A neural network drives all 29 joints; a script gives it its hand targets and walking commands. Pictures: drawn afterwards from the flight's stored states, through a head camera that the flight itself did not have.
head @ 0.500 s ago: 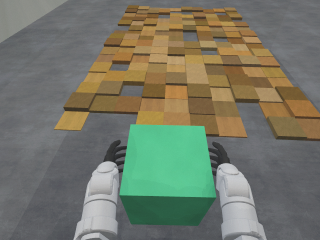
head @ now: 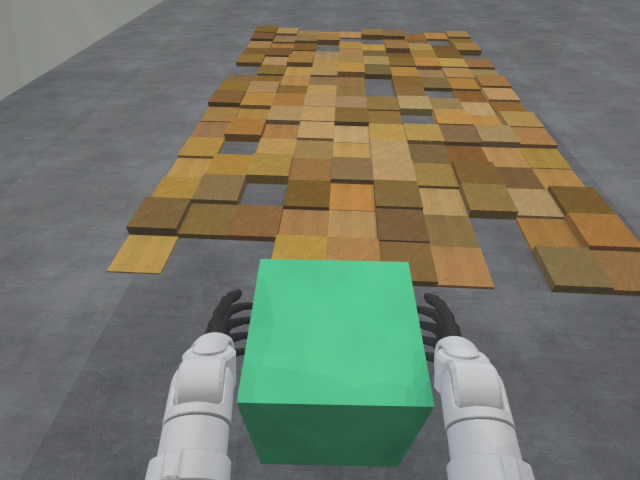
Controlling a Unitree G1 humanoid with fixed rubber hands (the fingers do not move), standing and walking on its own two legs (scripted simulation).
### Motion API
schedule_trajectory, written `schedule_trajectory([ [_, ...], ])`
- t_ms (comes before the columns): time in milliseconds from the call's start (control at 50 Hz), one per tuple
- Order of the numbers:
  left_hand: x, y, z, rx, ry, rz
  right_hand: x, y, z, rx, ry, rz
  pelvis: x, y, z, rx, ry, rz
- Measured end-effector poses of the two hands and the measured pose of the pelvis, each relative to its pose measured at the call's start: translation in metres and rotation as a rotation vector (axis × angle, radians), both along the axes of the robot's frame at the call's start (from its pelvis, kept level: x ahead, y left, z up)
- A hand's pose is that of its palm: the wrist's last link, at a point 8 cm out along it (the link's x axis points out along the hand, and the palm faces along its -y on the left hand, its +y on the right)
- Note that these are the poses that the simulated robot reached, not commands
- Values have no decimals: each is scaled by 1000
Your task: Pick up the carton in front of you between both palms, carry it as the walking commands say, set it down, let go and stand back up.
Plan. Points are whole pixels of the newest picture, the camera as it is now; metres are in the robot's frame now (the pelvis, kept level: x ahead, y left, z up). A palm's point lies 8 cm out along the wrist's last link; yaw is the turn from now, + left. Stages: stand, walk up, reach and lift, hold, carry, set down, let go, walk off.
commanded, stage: reach and lift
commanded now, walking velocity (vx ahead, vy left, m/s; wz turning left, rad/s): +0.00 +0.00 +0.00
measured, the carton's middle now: (331, 366) +0.30 +0.00 -0.05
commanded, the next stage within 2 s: hold in 0.12 s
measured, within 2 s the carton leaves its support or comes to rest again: neither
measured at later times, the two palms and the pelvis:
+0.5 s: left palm (215, 343) +0.28 +0.15 +0.05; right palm (452, 347) +0.28 -0.15 +0.05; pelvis -0.01 +0.00 +0.00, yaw +0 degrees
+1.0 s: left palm (215, 340) +0.28 +0.15 +0.05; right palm (451, 343) +0.28 -0.15 +0.05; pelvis -0.01 +0.00 +0.00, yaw +0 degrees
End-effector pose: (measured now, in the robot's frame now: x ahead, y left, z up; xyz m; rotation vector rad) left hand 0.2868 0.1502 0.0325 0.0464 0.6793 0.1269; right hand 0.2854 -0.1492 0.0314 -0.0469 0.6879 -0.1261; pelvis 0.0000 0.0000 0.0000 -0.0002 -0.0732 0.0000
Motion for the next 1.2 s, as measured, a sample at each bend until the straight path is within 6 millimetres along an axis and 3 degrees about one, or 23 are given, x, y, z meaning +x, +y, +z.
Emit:
schedule_trajectory([
  [320, -6, 0, 20, -5, -33, 3, -6, 0, 20, 5, -34, -5, -4, 1, 1, 1, -35, -3],
  [640, -9, -1, 19, -12, -20, 13, -9, -1, 19, 15, -21, -11, -14, -1, 0, 0, -49, -1],
  [1200, -6, 0, 18, 0, -13, 2, -6, 0, 18, 2, -15, -5, -5, 1, 1, 0, -46, -1],
])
